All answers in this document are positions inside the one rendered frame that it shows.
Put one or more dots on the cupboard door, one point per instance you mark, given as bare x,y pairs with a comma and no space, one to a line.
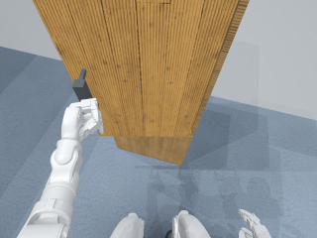
147,62

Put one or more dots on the left robot forearm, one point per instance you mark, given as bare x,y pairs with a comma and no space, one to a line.
56,203

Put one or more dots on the robot left thigh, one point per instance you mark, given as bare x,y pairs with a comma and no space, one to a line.
129,227

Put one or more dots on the robot thigh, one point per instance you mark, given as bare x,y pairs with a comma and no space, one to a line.
129,227
188,226

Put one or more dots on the robot right thigh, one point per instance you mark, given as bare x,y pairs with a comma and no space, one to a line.
188,226

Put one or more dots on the left robot hand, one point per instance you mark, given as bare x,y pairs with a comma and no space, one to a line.
77,126

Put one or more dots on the right robot hand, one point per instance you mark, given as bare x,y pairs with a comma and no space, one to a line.
258,230

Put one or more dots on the robot left upper arm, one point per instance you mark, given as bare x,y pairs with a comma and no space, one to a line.
49,230

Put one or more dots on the handle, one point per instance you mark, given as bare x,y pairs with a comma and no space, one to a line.
81,88

